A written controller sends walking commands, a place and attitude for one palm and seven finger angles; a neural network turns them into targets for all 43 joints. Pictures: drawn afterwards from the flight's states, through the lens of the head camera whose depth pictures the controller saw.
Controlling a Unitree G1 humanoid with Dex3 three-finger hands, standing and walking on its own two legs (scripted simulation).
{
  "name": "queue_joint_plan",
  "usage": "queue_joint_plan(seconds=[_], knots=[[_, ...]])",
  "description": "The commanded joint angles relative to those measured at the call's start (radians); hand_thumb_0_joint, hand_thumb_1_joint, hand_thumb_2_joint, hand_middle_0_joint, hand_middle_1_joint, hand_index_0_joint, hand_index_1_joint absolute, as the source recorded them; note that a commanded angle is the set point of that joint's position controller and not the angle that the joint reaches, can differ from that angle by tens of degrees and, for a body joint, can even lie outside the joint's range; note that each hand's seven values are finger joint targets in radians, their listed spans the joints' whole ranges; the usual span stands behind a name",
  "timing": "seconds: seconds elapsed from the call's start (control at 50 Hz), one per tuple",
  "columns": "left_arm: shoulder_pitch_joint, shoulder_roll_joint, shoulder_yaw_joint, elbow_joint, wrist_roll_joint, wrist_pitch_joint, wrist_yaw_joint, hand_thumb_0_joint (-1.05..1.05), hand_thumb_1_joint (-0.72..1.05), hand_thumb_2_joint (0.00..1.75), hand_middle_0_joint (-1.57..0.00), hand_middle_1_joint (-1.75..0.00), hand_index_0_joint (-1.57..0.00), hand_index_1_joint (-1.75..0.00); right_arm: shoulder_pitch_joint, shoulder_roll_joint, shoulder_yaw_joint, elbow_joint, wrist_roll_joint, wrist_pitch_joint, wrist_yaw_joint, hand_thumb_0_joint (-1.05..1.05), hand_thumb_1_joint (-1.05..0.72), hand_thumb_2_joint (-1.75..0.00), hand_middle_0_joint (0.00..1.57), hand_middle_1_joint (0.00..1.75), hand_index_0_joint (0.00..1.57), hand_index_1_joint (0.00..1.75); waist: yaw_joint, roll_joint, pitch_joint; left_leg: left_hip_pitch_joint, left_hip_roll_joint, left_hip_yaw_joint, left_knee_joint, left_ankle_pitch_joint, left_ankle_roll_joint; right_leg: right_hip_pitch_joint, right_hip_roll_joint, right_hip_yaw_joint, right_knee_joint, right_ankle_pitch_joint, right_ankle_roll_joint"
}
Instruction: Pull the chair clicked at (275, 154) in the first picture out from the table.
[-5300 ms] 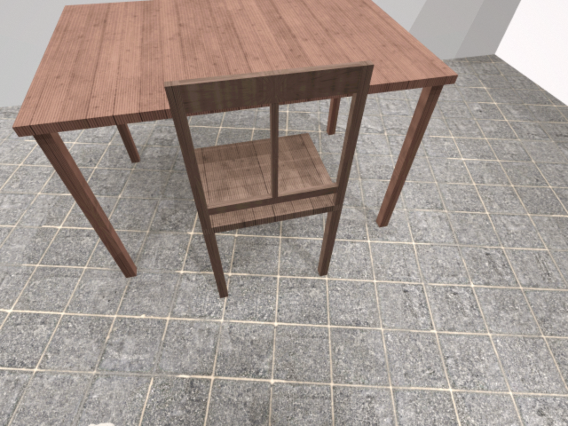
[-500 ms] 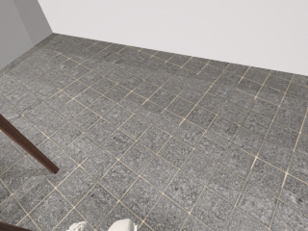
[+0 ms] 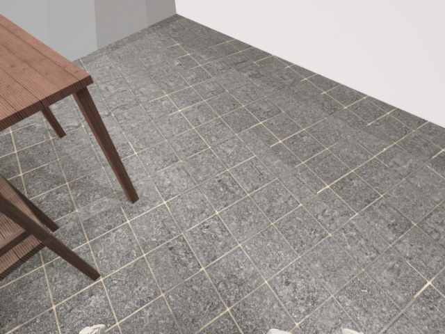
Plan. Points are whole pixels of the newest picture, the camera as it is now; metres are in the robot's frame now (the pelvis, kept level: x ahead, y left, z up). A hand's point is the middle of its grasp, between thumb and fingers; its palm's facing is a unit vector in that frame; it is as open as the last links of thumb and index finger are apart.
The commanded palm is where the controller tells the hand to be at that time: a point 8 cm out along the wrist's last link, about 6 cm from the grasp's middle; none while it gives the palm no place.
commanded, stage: turn to face it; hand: left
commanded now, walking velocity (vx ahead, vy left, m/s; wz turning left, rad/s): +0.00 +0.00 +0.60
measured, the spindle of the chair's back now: out of the picture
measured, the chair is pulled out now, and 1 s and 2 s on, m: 0.00 0.00 0.00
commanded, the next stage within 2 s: take the last steps up to it in 1.32 s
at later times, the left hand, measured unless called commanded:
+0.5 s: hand out of the picture -0.04 +0.23 -0.18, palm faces +0.36 -0.90 -0.26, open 7.4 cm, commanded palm none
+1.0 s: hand out of the picture -0.04 +0.20 -0.13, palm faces +0.59 -0.75 -0.30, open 7.4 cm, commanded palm none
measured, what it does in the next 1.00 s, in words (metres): steps on the spot, turning left: right foot, then left foot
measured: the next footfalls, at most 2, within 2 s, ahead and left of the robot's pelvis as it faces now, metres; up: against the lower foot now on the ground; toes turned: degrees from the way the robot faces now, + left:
right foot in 0.06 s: +0.06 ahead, -0.13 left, +0.00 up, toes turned +0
left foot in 0.46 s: -0.01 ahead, +0.13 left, +0.00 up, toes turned +24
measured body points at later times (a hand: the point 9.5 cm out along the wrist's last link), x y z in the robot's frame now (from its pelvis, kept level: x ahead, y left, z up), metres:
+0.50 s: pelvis -0.02 +0.01 -0.01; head +0.02 +0.04 +0.43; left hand -0.06 +0.28 -0.16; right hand +0.18 -0.21 -0.14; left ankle -0.05 +0.12 -0.74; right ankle +0.01 -0.13 -0.72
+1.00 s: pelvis +0.00 -0.02 +0.00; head +0.04 -0.04 +0.45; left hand -0.07 +0.24 -0.11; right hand +0.21 -0.20 -0.16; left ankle -0.09 +0.08 -0.65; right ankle +0.05 -0.11 -0.73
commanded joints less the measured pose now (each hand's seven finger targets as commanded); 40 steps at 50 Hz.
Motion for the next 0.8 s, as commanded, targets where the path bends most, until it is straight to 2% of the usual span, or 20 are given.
queue_joint_plan(seconds=[0.0,0.02,0.04,0.06,0.08,0.12,0.16,0.26,0.32,0.36,0.4,0.42,0.44,0.46,0.48,0.5,0.52,0.56,0.68,0.78], knots=[[0.095,0.09,0.024,-0.068,-0.005,-0.043,0.015,0.0,0.9,0.9,-0.2,-0.3,-0.2,-0.3,-0.034,-0.206,-0.071,-0.089,0.008,-0.021,-0.01,0.0,-0.9,-0.9,0.2,0.3,0.2,0.3,0.035,0.119,-0.155,0.01,0.182,-0.252,-0.05,0.303,0.113,0.218,0.029,-0.015,-0.303,0.152,-0.008],[0.131,0.136,0.034,-0.065,0.002,-0.055,0.021,0.0,0.9,0.9,-0.2,-0.3,-0.2,-0.3,-0.028,-0.165,-0.066,-0.097,0.017,-0.021,-0.006,0.0,-0.9,-0.9,0.2,0.3,0.2,0.3,0.055,0.008,-0.169,-0.108,0.116,-0.204,0.063,0.15,0.057,0.352,-0.072,0.08,-0.462,0.192,-0.031],[0.132,0.24,0.053,-0.07,0.02,-0.062,0.028,0.0,0.9,0.9,-0.2,-0.3,-0.2,-0.3,-0.005,-0.085,-0.053,-0.118,0.022,-0.023,0.0,0.0,-0.9,-0.9,0.2,0.3,0.2,0.3,0.054,-0.312,-0.148,-0.304,-0.049,0.016,0.306,-0.247,-0.042,0.429,-0.369,0.377,-0.557,0.275,-0.142],[0.11,0.242,0.049,-0.082,0.012,-0.055,0.028,0.0,0.9,0.9,-0.2,-0.3,-0.2,-0.3,-0.019,-0.131,-0.063,-0.122,0.005,-0.018,-0.001,0.0,-0.9,-0.9,0.2,0.3,0.2,0.3,0.056,-0.282,-0.13,-0.295,-0.006,-0.002,0.505,-0.371,-0.043,0.307,-0.457,0.378,-0.551,0.301,-0.223],[0.065,0.202,0.049,-0.087,0.011,-0.053,0.034,0.0,0.9,0.9,-0.2,-0.3,-0.2,-0.3,-0.031,-0.131,-0.068,-0.112,0.004,-0.008,0.0,0.0,-0.9,-0.9,0.2,0.3,0.2,0.3,0.036,-0.245,-0.11,-0.284,0.018,-0.014,0.616,-0.339,-0.041,0.25,-0.422,0.344,-0.536,0.321,-0.235],[-0.026,0.141,0.025,-0.102,0.012,-0.056,0.029,0.0,0.9,0.9,-0.2,-0.3,-0.2,-0.3,-0.005,-0.112,-0.063,-0.068,0.001,0.001,0.016,0.0,-0.9,-0.9,0.2,0.3,0.2,0.3,-0.009,-0.162,-0.038,-0.276,0.053,0.032,0.71,-0.205,-0.061,0.199,-0.306,0.14,-0.494,0.358,-0.207],[-0.009,0.129,0.017,-0.098,0.014,-0.059,0.027,0.0,0.9,0.9,-0.2,-0.3,-0.2,-0.3,0.007,-0.094,-0.055,-0.057,0.003,0.006,0.024,0.0,-0.9,-0.9,0.2,0.3,0.2,0.3,-0.001,-0.194,-0.042,-0.257,0.055,0.075,0.676,-0.171,-0.075,0.216,-0.276,0.048,-0.483,0.411,-0.187],[0.071,0.164,0.027,-0.061,0.019,-0.051,0.027,0.0,0.9,0.9,-0.2,-0.3,-0.2,-0.3,-0.076,-0.073,-0.042,-0.067,0.007,0.005,0.029,0.0,-0.9,-0.9,0.2,0.3,0.2,0.3,0.053,-0.213,-0.049,-0.202,0.063,0.143,0.448,-0.212,-0.084,0.284,-0.307,-0.011,-0.466,0.469,-0.199],[0.083,0.19,0.038,-0.048,0.022,-0.046,0.025,0.0,0.9,0.9,-0.2,-0.3,-0.2,-0.3,-0.086,-0.068,-0.032,-0.076,0.014,-0.005,0.027,0.0,-0.9,-0.9,0.2,0.3,0.2,0.3,0.063,-0.231,-0.082,-0.129,0.059,0.177,0.301,-0.238,-0.071,0.31,-0.332,-0.036,-0.416,0.554,-0.205],[0.076,0.199,0.044,-0.041,0.021,-0.041,0.022,0.0,0.9,0.9,-0.2,-0.3,-0.2,-0.3,-0.056,-0.072,-0.029,-0.073,0.015,-0.014,0.023,0.0,-0.9,-0.9,0.2,0.3,0.2,0.3,0.052,-0.236,-0.11,-0.065,0.052,0.201,0.187,-0.207,-0.06,0.311,-0.337,-0.063,-0.365,0.586,-0.186],[0.07,0.192,0.045,-0.034,0.011,-0.033,0.017,0.0,0.9,0.9,-0.2,-0.3,-0.2,-0.3,0.012,-0.097,-0.035,-0.061,0.01,-0.022,0.021,0.0,-0.9,-0.9,0.2,0.3,0.2,0.3,0.014,-0.176,-0.138,0.085,0.045,0.211,-0.03,-0.032,-0.046,0.251,-0.308,-0.136,-0.242,0.528,-0.116],[0.075,0.162,0.043,-0.045,0.002,-0.027,0.012,0.0,0.9,0.9,-0.2,-0.3,-0.2,-0.3,0.072,-0.163,-0.05,-0.049,0.008,-0.031,0.018,0.0,-0.9,-0.9,0.2,0.3,0.2,0.3,-0.022,-0.027,-0.182,0.251,0.129,0.09,-0.134,0.111,-0.009,0.112,-0.267,-0.163,-0.076,0.392,-0.064],[0.04,0.089,0.027,-0.094,-0.003,-0.024,0.003,0.0,0.9,0.9,-0.2,-0.3,-0.2,-0.3,0.139,-0.284,-0.082,-0.05,0.002,-0.037,0.011,0.0,-0.9,-0.9,0.2,0.3,0.2,0.3,-0.067,0.303,-0.179,0.366,0.409,-0.287,-0.174,0.485,0.133,-0.184,-0.117,-0.188,0.151,-0.164,0.024],[-0.043,0.092,0.017,-0.128,0.009,-0.02,0.008,0.0,0.9,0.9,-0.2,-0.3,-0.2,-0.3,0.208,-0.315,-0.087,-0.021,0.006,-0.031,0.006,0.0,-0.9,-0.9,0.2,0.3,0.2,0.3,-0.1,0.223,-0.176,0.309,0.482,-0.311,-0.174,0.529,0.223,-0.212,-0.094,-0.08,0.301,-0.253,0.011],[-0.062,0.074,0.017,-0.122,0.008,-0.014,0.015,0.0,0.9,0.9,-0.2,-0.3,-0.2,-0.3,0.201,-0.292,-0.081,-0.018,0.006,-0.038,-0.007,0.0,-0.9,-0.9,0.2,0.3,0.2,0.3,-0.084,0.224,-0.199,0.309,0.445,-0.333,-0.168,0.497,0.221,-0.248,-0.097,-0.018,0.359,-0.203,0.009],[-0.081,0.083,0.021,-0.103,0.006,-0.017,0.014,0.0,0.9,0.9,-0.2,-0.3,-0.2,-0.3,0.15,-0.259,-0.072,-0.025,0.004,-0.038,-0.017,0.0,-0.9,-0.9,0.2,0.3,0.2,0.3,-0.075,0.228,-0.153,0.236,0.386,-0.268,-0.174,0.421,0.2,-0.241,-0.097,0.009,0.387,-0.128,0.01],[-0.056,0.091,0.026,-0.081,0.005,-0.016,0.008,0.0,0.9,0.9,-0.2,-0.3,-0.2,-0.3,0.073,-0.219,-0.058,-0.042,0.003,-0.038,-0.019,0.0,-0.9,-0.9,0.2,0.3,0.2,0.3,-0.036,0.195,-0.112,0.175,0.32,-0.193,-0.183,0.366,0.168,-0.209,-0.095,0.016,0.384,-0.044,0.011],[-0.001,0.093,0.026,-0.05,0.006,-0.015,0.0,0.0,0.9,0.9,-0.2,-0.3,-0.2,-0.3,0.015,-0.195,-0.046,-0.058,0.005,-0.042,-0.019,0.0,-0.9,-0.9,0.2,0.3,0.2,0.3,-0.004,0.173,-0.111,0.146,0.251,-0.113,-0.185,0.358,0.135,-0.148,-0.075,0.002,0.328,0.021,0.014],[-0.043,0.082,0.018,-0.071,0.0,-0.016,0.008,0.0,0.9,0.9,-0.2,-0.3,-0.2,-0.3,0.055,-0.208,-0.057,-0.043,0.002,-0.031,-0.016,0.0,-0.9,-0.9,0.2,0.3,0.2,0.3,-0.029,0.117,-0.11,0.16,0.258,-0.216,-0.187,0.297,0.169,-0.076,-0.022,0.001,0.102,-0.024,0.012],[0.039,0.082,0.016,-0.066,-0.007,-0.032,0.015,0.0,0.9,0.9,-0.2,-0.3,-0.2,-0.3,0.005,-0.205,-0.064,-0.061,0.004,-0.02,-0.013,0.0,-0.9,-0.9,0.2,0.3,0.2,0.3,0.013,0.136,-0.131,0.054,0.207,-0.262,-0.101,0.342,0.139,0.15,0.033,-0.013,-0.191,0.074,-0.006]])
